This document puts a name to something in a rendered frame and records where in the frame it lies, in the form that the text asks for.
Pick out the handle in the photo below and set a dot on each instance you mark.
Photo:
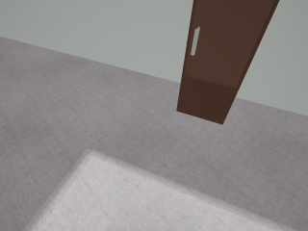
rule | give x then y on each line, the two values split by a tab
195	39

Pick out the cupboard door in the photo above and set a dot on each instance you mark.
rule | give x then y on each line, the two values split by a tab
228	33

